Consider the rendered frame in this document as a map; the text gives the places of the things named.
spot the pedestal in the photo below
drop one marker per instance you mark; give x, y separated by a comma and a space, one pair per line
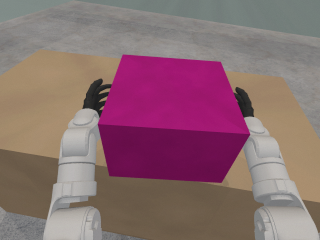
41, 95

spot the left robot upper arm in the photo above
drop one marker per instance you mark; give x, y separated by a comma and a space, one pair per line
74, 223

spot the left robot forearm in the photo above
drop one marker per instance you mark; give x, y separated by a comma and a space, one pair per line
77, 159

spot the right robot upper arm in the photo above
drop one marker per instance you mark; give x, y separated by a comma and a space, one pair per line
283, 223

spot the left robot hand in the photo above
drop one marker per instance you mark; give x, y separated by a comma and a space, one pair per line
93, 97

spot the right robot forearm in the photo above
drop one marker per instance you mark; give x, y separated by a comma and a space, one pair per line
271, 183

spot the right robot hand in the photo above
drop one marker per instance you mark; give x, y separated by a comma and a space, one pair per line
244, 103

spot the carton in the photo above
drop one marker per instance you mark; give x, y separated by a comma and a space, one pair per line
171, 119

